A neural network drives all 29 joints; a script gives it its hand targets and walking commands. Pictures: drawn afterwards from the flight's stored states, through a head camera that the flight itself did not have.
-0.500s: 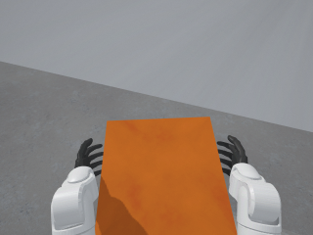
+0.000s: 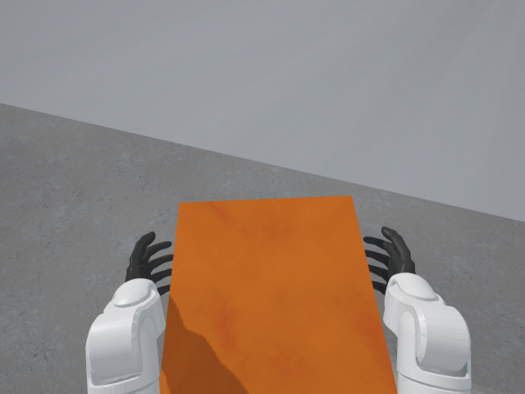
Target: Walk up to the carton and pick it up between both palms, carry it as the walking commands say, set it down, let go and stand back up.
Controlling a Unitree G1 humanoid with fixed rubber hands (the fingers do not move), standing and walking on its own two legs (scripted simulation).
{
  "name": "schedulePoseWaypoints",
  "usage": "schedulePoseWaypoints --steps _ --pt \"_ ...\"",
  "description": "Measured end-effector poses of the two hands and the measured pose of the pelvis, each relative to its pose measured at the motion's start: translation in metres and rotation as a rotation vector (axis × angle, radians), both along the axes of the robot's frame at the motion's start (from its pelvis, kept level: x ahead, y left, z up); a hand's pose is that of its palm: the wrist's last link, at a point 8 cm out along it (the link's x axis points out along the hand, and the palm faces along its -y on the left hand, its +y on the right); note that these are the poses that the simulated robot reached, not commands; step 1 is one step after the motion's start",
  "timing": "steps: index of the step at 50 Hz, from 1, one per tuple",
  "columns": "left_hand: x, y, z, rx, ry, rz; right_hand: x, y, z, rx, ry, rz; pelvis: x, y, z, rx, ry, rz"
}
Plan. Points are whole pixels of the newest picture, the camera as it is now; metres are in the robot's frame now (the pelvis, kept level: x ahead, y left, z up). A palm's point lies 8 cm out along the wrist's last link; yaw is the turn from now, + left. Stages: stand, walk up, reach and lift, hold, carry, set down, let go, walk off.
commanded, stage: carry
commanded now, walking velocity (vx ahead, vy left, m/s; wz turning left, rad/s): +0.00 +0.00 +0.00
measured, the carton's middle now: (270, 300) +0.27 +0.00 +0.02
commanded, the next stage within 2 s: none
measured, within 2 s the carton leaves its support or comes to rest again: neither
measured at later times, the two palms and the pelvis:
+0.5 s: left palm (101, 336) +0.19 +0.22 +0.07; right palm (353, 278) +0.27 -0.11 +0.09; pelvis +0.00 +0.00 -0.02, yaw +13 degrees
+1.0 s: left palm out of the picture +0.07 +0.29 +0.09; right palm (251, 262) +0.29 +0.03 +0.09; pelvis -0.01 +0.01 -0.01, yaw +42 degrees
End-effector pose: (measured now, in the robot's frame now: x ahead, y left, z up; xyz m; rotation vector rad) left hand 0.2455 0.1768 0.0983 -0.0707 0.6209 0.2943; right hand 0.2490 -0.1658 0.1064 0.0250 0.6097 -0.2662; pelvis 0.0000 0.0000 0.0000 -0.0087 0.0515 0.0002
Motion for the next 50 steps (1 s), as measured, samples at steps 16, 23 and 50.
schedulePoseWaypoints --steps 16,23,50 --pt "-0.025 0.009 -0.006 0.006 0.011 0.072 0.000 0.010 -0.009 0.011 0.011 0.069 -0.005 -0.007 -0.008 -0.004 0.007 0.093" --pt "-0.046 0.033 -0.019 -0.004 0.010 0.174 0.014 0.039 -0.017 -0.001 0.010 0.173 -0.006 -0.006 -0.020 -0.018 0.009 0.210" --pt "-0.175 0.118 -0.005 0.034 0.011 0.687 0.043 0.199 -0.015 0.038 0.013 0.685 -0.010 0.005 -0.011 0.076 0.018 0.734"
